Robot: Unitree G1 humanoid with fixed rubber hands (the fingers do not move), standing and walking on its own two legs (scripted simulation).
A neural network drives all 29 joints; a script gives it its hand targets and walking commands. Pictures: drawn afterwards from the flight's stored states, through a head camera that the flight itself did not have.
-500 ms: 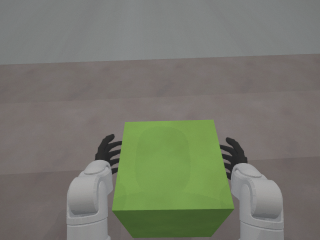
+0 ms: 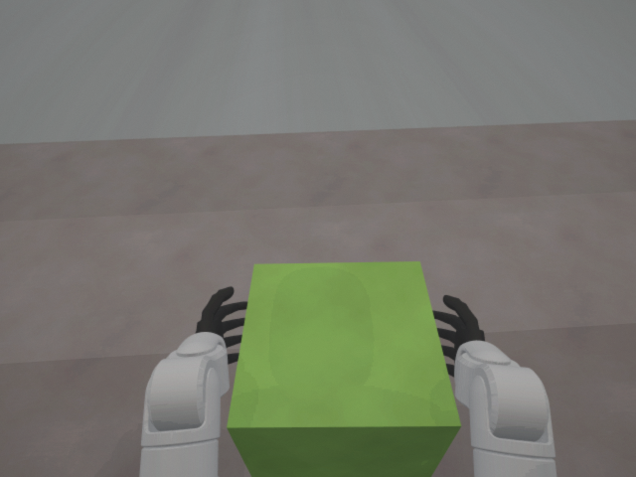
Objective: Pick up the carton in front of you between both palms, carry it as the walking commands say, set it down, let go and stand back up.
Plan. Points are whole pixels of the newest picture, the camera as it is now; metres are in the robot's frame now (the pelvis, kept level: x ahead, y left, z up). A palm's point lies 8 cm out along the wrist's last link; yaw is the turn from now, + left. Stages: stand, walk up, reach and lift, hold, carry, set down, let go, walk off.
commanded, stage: carry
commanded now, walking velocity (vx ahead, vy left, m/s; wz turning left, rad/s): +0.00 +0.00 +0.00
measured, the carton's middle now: (338, 383) +0.26 +0.00 +0.00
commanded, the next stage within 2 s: hold in 0.86 s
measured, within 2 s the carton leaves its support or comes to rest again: neither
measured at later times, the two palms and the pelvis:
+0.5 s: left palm (210, 382) +0.24 +0.15 +0.04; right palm (464, 391) +0.23 -0.15 +0.04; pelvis -0.05 +0.00 +0.01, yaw +0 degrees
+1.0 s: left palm (196, 400) +0.21 +0.16 +0.05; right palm (460, 404) +0.21 -0.14 +0.04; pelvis -0.06 +0.00 +0.01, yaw +2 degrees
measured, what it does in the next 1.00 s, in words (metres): shifts its weight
